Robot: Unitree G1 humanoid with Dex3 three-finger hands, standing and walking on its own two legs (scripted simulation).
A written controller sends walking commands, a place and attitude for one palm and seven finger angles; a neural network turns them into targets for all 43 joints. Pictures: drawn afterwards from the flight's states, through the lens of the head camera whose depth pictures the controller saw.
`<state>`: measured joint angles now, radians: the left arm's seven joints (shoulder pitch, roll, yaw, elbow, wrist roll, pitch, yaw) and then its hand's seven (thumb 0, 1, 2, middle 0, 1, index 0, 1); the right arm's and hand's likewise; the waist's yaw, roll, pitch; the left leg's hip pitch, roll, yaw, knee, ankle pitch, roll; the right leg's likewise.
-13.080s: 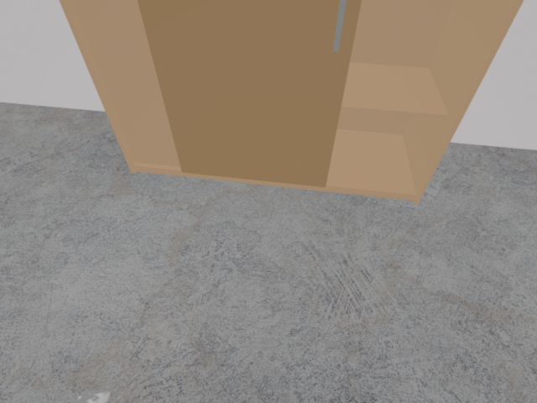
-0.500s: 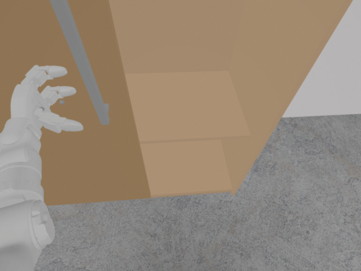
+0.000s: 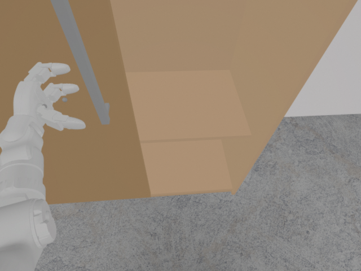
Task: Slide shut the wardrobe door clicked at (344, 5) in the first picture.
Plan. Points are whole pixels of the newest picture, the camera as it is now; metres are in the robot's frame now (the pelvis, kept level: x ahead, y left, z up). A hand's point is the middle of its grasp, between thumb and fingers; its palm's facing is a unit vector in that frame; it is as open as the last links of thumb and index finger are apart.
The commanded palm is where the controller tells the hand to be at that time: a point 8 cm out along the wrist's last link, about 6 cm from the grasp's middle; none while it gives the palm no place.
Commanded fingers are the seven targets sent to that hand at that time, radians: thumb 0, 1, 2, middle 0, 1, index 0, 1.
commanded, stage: feel for the door with the fingertips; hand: left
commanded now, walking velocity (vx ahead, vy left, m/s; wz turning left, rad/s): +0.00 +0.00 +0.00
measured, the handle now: (87, 62) +0.50 +0.19 +0.18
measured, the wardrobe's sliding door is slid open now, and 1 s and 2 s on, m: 0.46 0.46 0.46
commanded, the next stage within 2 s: slide the fingers in behind the handle in 0.80 s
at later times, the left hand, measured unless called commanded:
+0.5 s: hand (78, 101) +0.44 +0.22 +0.13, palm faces +0.10 -1.00 +0.00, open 13.9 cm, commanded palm +0.42 +0.27 +0.13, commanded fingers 0.00 -0.50 0.30 -0.30 -1.20 -0.30 -1.20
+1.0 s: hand (79, 92) +0.46 +0.22 +0.14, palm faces +0.07 -1.00 -0.01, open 13.6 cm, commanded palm +0.44 +0.27 +0.13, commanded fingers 0.00 -0.50 0.30 -0.30 -1.20 -0.30 -1.20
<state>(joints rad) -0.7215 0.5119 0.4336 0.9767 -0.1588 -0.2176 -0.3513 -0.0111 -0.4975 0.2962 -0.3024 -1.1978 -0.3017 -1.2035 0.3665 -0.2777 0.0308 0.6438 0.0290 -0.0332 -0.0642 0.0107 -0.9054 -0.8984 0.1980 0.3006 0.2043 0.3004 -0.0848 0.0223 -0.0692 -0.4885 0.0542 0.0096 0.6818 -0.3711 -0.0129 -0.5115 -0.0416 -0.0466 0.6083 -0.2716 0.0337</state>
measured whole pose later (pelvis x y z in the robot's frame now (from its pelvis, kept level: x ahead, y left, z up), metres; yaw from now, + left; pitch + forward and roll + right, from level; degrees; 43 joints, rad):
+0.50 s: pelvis +0.00 -0.01 +0.00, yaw +0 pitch +9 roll -1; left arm -0.68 0.44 0.42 0.93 -0.14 -0.20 -0.25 -0.01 -0.50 0.30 -0.30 -1.20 -0.30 -1.20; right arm 0.34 -0.26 0.03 0.64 0.03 -0.03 -0.05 0.01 -0.91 -0.90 0.20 0.30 0.20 0.30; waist -0.08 0.03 -0.07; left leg -0.44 0.06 0.02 0.66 -0.37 -0.02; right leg -0.48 -0.04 -0.04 0.61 -0.27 0.03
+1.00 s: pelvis -0.01 +0.00 +0.00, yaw +0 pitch +11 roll -1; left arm -0.85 0.51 0.42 1.12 -0.11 -0.26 -0.28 -0.01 -0.50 0.30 -0.37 -1.25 -0.36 -1.24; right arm 0.40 -0.28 0.03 0.67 0.02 -0.02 -0.05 0.01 -0.91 -0.90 0.20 0.30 0.20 0.30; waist -0.11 0.02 -0.07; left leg -0.53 0.06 0.01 0.70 -0.36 -0.02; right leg -0.56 -0.04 -0.04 0.63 -0.26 0.03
